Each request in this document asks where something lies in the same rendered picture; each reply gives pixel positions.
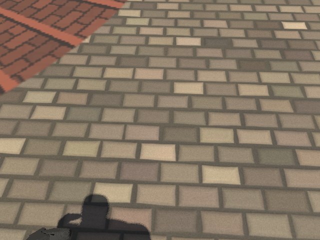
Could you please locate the left robot hand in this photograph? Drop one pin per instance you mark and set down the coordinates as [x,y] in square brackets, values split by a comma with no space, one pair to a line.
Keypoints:
[51,234]

